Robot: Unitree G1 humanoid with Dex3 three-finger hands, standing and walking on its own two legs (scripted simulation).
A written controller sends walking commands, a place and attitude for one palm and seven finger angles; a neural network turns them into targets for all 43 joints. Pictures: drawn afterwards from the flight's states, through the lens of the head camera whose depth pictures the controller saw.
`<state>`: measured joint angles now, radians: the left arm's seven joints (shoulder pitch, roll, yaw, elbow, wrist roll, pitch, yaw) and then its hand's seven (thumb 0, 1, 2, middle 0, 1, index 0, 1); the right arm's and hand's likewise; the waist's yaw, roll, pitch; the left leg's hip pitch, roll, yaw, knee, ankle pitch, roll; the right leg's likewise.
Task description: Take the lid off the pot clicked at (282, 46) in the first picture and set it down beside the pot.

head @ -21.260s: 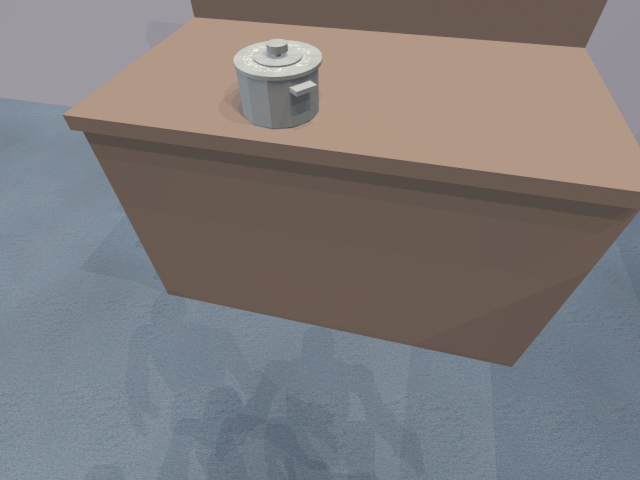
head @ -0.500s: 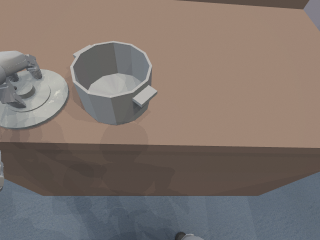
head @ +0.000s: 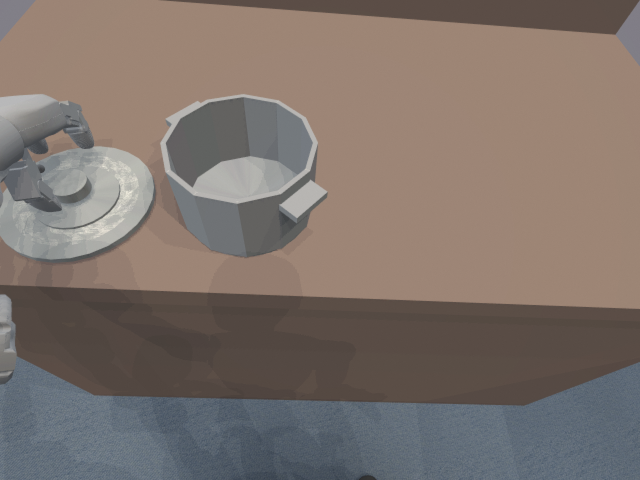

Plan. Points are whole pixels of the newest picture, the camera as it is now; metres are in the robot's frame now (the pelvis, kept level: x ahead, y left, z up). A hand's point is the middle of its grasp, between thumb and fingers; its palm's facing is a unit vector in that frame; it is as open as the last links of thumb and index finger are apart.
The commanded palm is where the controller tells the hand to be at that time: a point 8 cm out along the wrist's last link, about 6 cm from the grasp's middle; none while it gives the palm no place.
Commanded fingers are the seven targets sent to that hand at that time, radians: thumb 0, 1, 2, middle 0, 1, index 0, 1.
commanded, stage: raise the empty hand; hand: left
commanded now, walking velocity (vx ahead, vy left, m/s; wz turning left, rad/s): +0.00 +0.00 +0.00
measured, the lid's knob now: (70, 186) +0.48 +0.31 +0.06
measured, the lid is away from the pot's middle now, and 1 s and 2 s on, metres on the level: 0.22 0.22 0.22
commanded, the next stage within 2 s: draw the hand back to the body in 1.06 s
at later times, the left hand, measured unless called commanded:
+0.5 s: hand (14, 129) +0.47 +0.32 +0.16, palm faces -0.36 -0.08 -0.93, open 11.0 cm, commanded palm +0.48 +0.30 +0.23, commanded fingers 0.00 -0.02 0.67 -0.36 -0.84 -0.36 -0.84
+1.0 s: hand out of the picture +0.48 +0.30 +0.22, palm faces -0.28 -0.05 -0.96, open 11.0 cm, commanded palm +0.48 +0.29 +0.28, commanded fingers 0.00 -0.02 0.67 -0.36 -0.84 -0.36 -0.84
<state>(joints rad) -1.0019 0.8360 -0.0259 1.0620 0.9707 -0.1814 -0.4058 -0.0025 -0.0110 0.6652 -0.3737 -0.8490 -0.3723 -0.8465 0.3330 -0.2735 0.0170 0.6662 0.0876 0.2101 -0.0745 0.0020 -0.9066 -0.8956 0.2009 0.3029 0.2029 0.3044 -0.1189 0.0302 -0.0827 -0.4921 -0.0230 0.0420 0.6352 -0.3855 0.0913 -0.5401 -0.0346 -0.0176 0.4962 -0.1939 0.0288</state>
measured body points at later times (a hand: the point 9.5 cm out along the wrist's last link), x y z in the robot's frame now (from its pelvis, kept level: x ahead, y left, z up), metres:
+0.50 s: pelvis +0.00 +0.01 +0.01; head +0.07 +0.02 +0.45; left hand +0.48 +0.32 +0.22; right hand +0.03 -0.27 -0.11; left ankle -0.05 +0.05 -0.73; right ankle +0.02 -0.17 -0.72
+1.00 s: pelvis +0.01 +0.01 +0.01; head +0.07 +0.01 +0.46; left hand +0.49 +0.30 +0.28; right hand +0.06 -0.26 -0.11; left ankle -0.05 +0.05 -0.73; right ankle +0.02 -0.17 -0.72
